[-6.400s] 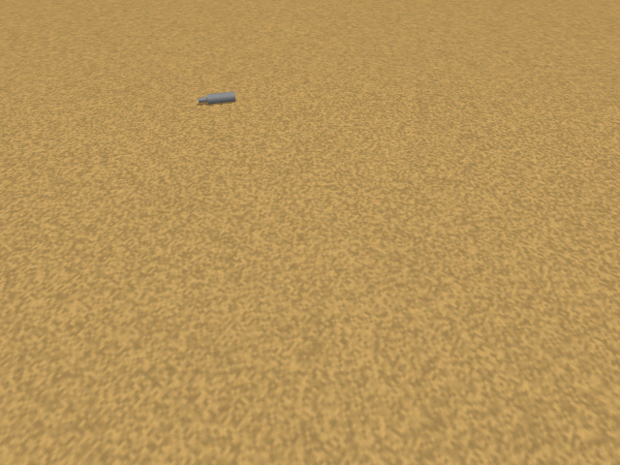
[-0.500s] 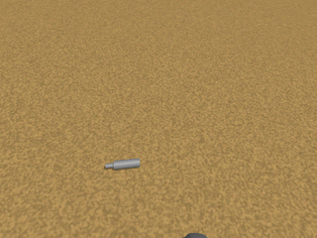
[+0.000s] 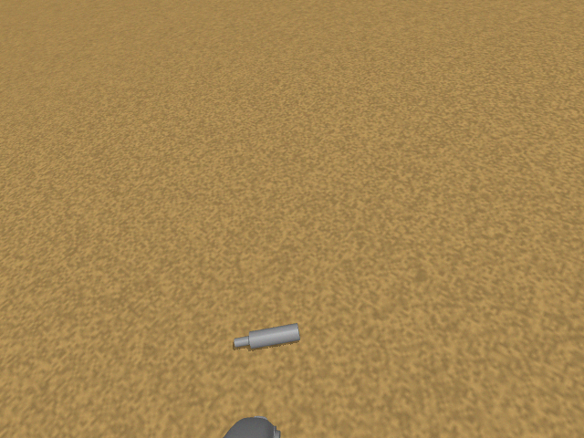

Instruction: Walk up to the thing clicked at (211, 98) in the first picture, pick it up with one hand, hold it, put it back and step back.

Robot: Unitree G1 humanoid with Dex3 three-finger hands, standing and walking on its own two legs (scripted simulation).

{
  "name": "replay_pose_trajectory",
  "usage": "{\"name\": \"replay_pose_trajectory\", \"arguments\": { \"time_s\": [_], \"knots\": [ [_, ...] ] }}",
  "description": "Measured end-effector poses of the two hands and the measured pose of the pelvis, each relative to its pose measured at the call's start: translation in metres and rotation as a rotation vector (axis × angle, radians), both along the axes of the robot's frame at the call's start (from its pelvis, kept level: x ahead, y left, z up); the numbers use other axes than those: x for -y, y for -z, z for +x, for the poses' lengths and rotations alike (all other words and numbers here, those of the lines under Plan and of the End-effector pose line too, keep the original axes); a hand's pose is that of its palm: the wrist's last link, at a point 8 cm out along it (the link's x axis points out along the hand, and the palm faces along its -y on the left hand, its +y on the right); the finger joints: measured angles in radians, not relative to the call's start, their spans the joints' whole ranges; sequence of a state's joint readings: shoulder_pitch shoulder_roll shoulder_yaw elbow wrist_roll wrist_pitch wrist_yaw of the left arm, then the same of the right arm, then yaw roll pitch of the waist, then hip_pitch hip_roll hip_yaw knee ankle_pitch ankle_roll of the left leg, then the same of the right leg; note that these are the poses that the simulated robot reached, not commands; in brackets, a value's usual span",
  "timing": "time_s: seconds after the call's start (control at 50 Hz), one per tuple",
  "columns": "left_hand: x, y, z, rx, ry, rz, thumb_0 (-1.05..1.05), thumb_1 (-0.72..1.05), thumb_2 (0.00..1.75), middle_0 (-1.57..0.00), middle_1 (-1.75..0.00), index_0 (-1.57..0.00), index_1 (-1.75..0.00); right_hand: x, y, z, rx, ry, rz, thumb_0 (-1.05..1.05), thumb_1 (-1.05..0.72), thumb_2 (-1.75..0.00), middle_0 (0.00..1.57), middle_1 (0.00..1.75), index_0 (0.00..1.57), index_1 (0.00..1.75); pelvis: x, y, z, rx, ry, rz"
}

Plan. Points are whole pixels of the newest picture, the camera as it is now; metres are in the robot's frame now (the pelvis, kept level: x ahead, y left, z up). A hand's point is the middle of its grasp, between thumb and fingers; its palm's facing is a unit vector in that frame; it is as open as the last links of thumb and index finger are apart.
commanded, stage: walk up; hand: left
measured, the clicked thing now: (266, 337) +0.55 +0.21 -0.74
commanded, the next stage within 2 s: none
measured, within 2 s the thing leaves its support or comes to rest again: neither
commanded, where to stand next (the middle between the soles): +0.13 +0.01 m, yaw -2 degrees
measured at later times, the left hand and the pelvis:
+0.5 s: hand out of the picture +0.07 +0.30 -0.17, palm faces -0.05 -0.94 -0.34, open 7.4 cm; pelvis +0.01 +0.04 -0.01, yaw -1 degrees
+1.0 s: hand out of the picture +0.13 +0.29 -0.14, palm faces -0.05 -0.94 -0.33, open 7.4 cm; pelvis +0.03 +0.04 +0.01, yaw -2 degrees
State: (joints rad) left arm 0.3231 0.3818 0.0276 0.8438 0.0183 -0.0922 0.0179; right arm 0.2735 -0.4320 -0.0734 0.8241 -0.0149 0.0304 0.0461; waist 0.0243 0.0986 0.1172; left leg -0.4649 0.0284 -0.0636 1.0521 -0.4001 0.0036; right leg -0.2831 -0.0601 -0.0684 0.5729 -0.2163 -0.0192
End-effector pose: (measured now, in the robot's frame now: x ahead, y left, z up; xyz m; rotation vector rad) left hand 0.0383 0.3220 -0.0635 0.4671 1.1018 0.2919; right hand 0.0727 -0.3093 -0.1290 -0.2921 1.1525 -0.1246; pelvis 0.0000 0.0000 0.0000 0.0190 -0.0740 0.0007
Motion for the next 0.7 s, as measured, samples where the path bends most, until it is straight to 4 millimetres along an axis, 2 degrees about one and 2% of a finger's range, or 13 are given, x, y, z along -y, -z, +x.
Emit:
{"name": "replay_pose_trajectory", "arguments": {
  "time_s": [0.08,0.18,0.26,0.34,0.4,0.52,0.62,0.7],
  "knots": [
    [-0.016,0.011,0.01,-0.021,0.01,-0.015,0.0,0.9,0.89,-0.21,-0.3,-0.21,-0.3,-0.01,-0.002,0.01,0.003,0.013,-0.027,0.0,-0.91,-0.9,0.2,0.3,0.21,0.3,-0.014,0.004,0.007,-0.004,-0.001,-0.009],
    [-0.04,0.048,0.032,-0.018,-0.005,-0.073,0.0,0.9,0.9,-0.21,-0.3,-0.2,-0.3,-0.029,-0.002,0.008,-0.014,0.029,-0.096,0.0,-0.91,-0.9,0.2,0.3,0.21,0.3,-0.037,0.02,0.012,0.003,-0.001,0.001],
    [-0.039,0.068,0.045,-0.043,-0.009,-0.14,0.0,0.9,0.9,-0.2,-0.3,-0.2,-0.3,-0.046,-0.014,0.004,-0.018,0.032,-0.113,0.0,-0.91,-0.9,0.2,0.3,0.21,0.3,-0.045,0.018,0.013,-0.005,0.001,-0.019],
    [-0.034,0.077,0.046,-0.074,-0.007,-0.179,0.0,0.9,0.9,-0.21,-0.3,-0.2,-0.3,-0.049,-0.022,0.007,-0.008,0.026,-0.129,0.01,-0.9,-0.9,0.21,0.3,0.21,0.3,-0.046,0.016,0.013,-0.027,0.013,-0.021],
    [-0.029,0.079,0.04,-0.106,-0.009,-0.179,0.0,0.9,0.9,-0.21,-0.3,-0.2,-0.3,-0.043,-0.021,0.013,0.005,0.03,-0.136,0.01,-0.9,-0.9,0.21,0.3,0.21,0.3,-0.045,0.016,0.011,-0.03,0.023,-0.033],
    [-0.024,0.066,0.024,-0.15,-0.021,-0.174,0.0,0.9,0.89,-0.21,-0.3,-0.2,-0.3,-0.042,-0.021,0.021,0.02,0.045,-0.11,0.01,-0.9,-0.9,0.21,0.3,0.21,0.3,-0.042,0.007,0.012,-0.026,0.021,-0.027],
    [-0.023,0.056,0.024,-0.142,-0.029,-0.158,0.0,0.9,0.9,-0.21,-0.3,-0.2,-0.3,-0.042,-0.017,0.028,0.022,0.04,-0.079,0.01,-0.9,-0.9,0.21,0.3,0.21,0.3,-0.038,0.003,0.015,-0.021,0.023,-0.027],
    [-0.022,0.049,0.033,-0.129,-0.028,-0.149,0.0,0.9,0.9,-0.21,-0.3,-0.2,-0.3,-0.043,-0.016,0.032,0.025,0.042,-0.061,0.01,-0.9,-0.9,0.21,0.3,0.21,0.3,-0.036,0.001,0.018,-0.018,0.025,-0.021]
  ]
}}
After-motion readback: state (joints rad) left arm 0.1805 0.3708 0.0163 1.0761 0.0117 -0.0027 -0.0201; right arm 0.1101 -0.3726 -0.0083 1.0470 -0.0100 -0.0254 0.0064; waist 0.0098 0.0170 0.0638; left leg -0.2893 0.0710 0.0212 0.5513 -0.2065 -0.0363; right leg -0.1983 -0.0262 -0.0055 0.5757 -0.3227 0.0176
